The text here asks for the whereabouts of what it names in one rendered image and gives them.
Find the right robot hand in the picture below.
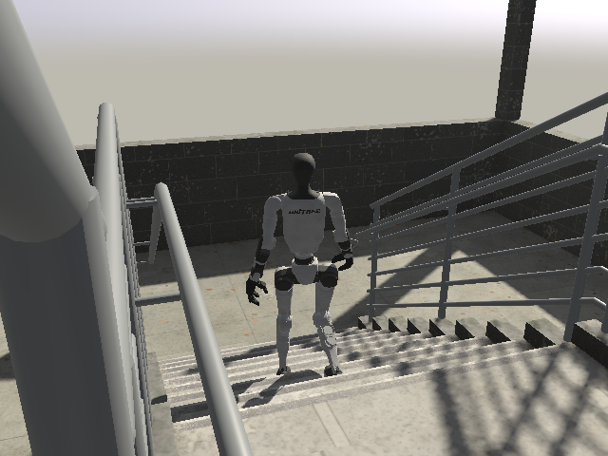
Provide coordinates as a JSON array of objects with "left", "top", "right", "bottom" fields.
[{"left": 332, "top": 254, "right": 353, "bottom": 271}]

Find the left robot hand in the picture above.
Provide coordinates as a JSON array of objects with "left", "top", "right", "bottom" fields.
[{"left": 246, "top": 277, "right": 268, "bottom": 306}]

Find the robot right foot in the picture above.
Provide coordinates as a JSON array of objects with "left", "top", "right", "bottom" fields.
[{"left": 325, "top": 365, "right": 343, "bottom": 376}]

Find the right robot forearm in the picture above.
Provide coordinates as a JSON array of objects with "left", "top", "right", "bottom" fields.
[{"left": 338, "top": 228, "right": 352, "bottom": 258}]

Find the robot right upper arm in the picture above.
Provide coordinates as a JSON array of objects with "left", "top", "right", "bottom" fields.
[{"left": 323, "top": 192, "right": 348, "bottom": 242}]

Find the robot left thigh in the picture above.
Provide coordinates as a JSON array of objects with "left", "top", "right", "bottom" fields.
[{"left": 275, "top": 266, "right": 294, "bottom": 332}]

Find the left robot forearm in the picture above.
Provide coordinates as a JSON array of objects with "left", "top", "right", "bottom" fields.
[{"left": 249, "top": 235, "right": 270, "bottom": 282}]

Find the robot left upper arm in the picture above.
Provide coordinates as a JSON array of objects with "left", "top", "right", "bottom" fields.
[{"left": 261, "top": 194, "right": 284, "bottom": 250}]

